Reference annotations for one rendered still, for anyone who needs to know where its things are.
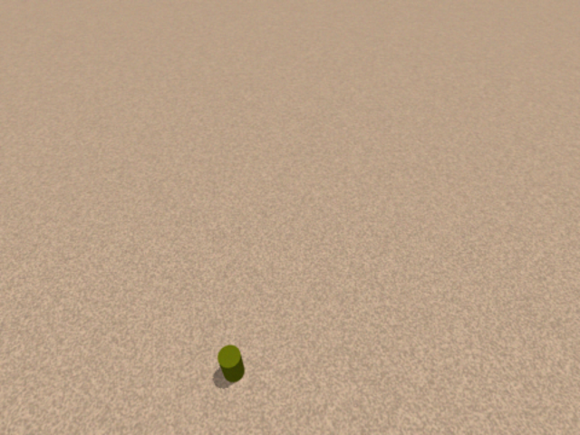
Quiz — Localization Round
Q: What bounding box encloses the can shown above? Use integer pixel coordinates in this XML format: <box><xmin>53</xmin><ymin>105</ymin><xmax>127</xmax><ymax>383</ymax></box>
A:
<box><xmin>217</xmin><ymin>345</ymin><xmax>245</xmax><ymax>382</ymax></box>

